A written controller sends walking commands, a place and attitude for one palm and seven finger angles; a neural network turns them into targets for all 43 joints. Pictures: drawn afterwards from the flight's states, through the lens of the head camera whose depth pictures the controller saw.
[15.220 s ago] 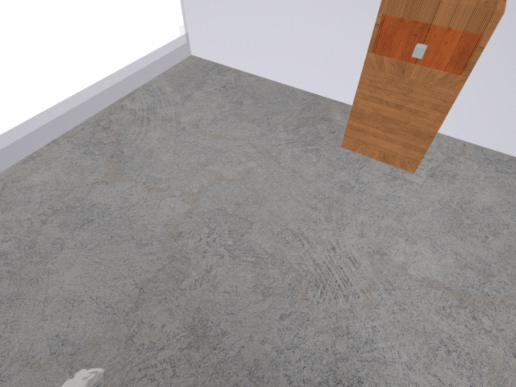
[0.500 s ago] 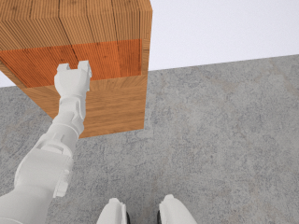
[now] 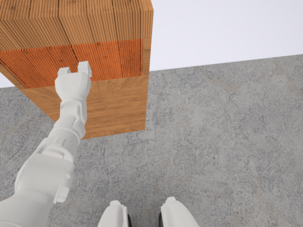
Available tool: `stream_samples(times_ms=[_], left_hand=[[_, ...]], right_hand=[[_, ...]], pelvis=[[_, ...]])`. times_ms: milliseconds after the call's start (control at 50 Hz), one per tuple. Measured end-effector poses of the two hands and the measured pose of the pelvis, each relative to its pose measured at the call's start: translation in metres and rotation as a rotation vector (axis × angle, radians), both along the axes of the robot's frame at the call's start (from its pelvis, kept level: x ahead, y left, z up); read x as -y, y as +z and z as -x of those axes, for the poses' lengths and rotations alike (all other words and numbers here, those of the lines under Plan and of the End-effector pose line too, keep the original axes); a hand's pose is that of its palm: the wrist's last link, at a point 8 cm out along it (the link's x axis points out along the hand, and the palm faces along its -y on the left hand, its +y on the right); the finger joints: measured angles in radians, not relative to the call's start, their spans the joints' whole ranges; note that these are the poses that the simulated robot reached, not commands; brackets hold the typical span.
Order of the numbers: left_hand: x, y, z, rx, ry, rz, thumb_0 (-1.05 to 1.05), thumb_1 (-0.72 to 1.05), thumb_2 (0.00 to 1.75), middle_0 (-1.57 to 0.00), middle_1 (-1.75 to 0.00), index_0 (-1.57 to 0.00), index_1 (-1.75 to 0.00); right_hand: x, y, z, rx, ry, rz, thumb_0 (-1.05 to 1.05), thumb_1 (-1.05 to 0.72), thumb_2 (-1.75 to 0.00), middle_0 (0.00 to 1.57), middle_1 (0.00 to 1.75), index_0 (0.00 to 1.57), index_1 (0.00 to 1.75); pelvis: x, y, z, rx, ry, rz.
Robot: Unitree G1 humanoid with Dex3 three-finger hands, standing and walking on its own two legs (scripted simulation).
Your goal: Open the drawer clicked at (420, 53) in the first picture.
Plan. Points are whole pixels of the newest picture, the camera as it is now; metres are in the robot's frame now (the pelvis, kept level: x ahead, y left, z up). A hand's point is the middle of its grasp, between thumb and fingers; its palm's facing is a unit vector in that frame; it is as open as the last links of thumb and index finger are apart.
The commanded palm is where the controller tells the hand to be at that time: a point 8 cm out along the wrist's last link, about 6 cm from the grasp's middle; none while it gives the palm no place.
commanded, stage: pull the drawer open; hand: left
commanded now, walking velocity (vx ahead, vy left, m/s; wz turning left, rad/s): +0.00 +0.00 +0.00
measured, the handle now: (80, 77) +0.55 +0.17 -0.02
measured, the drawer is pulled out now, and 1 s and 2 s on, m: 0.00 0.04 0.27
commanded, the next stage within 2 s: none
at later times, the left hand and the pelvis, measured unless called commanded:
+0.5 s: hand (80, 107) +0.45 +0.16 -0.04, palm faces -0.03 -0.05 -1.00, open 7.9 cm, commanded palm +0.44 +0.15 +0.02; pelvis +0.02 +0.00 +0.01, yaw +1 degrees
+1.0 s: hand (81, 108) +0.45 +0.16 -0.04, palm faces -0.05 -0.05 -1.00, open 8.0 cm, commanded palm +0.40 +0.15 +0.02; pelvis +0.00 -0.01 +0.01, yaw +0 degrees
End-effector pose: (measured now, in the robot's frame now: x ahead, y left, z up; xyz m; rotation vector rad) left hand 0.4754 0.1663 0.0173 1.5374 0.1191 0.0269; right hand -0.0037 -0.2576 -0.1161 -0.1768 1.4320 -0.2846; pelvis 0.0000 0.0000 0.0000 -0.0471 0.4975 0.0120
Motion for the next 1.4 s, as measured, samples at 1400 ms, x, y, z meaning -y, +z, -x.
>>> stream_samples(times_ms=[1400], left_hand=[[0.009, -0.001, 0.124, 0.024, -0.005, 0.055, 0.04, 0.51, 0.70, -0.41, -1.35, -0.17, -1.29]], right_hand=[[-0.006, 0.023, -0.132, 0.278, 0.104, -0.059, 0.01, -0.90, -0.90, 0.20, 0.30, 0.20, 0.30]], pelvis=[[0.001, 0.027, -0.027, 0.123, -0.020, -0.023]])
